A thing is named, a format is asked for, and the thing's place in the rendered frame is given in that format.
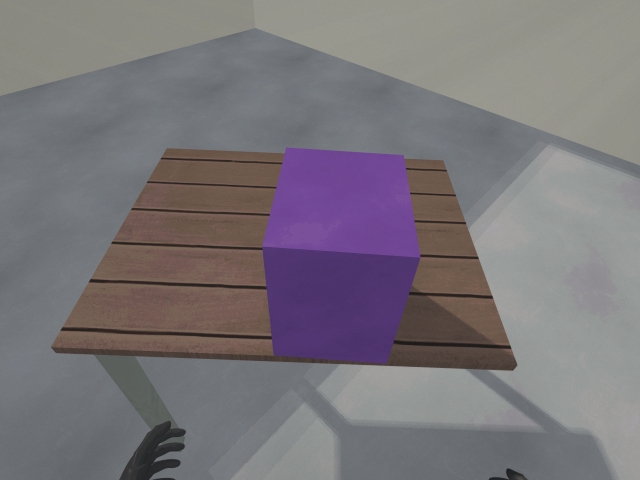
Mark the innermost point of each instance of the robot left hand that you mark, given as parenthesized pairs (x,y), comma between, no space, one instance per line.
(141,466)

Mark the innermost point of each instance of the table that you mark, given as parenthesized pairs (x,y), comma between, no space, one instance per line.
(184,278)

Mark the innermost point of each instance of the carton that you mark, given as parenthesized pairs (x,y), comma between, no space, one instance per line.
(340,254)

